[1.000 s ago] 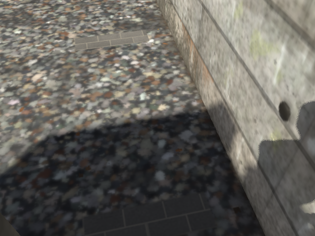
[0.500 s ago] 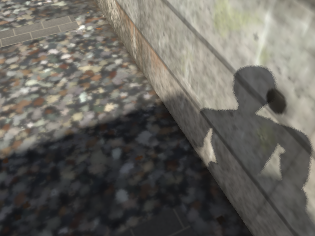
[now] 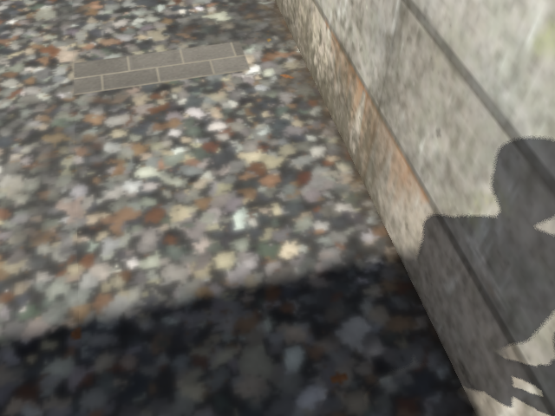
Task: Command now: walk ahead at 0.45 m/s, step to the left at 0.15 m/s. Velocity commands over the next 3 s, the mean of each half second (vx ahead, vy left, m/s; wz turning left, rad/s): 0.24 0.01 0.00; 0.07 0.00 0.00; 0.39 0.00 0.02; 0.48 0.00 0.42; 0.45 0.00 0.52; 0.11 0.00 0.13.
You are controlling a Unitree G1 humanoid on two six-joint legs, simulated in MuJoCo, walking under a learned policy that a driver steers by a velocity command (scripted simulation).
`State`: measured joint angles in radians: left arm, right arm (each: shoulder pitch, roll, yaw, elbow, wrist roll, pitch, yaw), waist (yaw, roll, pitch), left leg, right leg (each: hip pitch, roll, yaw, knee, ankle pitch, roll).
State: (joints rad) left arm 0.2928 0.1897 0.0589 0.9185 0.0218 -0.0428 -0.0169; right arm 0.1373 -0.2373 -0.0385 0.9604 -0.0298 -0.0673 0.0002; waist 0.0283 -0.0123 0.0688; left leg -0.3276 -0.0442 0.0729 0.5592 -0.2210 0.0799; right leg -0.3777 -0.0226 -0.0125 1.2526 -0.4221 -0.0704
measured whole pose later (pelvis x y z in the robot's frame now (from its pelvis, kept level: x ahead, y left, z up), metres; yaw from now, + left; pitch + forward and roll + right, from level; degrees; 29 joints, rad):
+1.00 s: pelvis +0.25 +0.04 +0.01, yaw +1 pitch -1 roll +1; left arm 0.34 0.16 0.00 1.07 0.02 0.00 0.04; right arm 0.25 -0.19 0.01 1.13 0.00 -0.04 -0.02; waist -0.01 -0.02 -0.02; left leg -0.05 -0.08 -0.03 0.33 -0.26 0.07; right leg -0.28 -0.05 -0.03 0.53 -0.28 0.01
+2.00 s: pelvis +0.71 +0.14 +0.02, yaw +18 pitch +0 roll -1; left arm 0.12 0.23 0.04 0.79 0.03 -0.02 0.02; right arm 0.36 -0.25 -0.07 0.89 0.00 -0.08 0.02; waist -0.05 -0.03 0.07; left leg -0.14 -0.16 -0.08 0.30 -0.15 0.15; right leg -0.62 -0.10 0.05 1.03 -0.18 0.00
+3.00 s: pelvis +1.06 +0.35 +0.01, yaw +35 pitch +0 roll +0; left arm 0.30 0.18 -0.02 1.01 0.01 0.00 0.02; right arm 0.23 -0.17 0.00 0.97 -0.02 -0.02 -0.02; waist 0.01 -0.03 0.01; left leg -0.26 -0.08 0.06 0.39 -0.13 0.10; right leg -0.25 -0.03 0.01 0.60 -0.38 -0.01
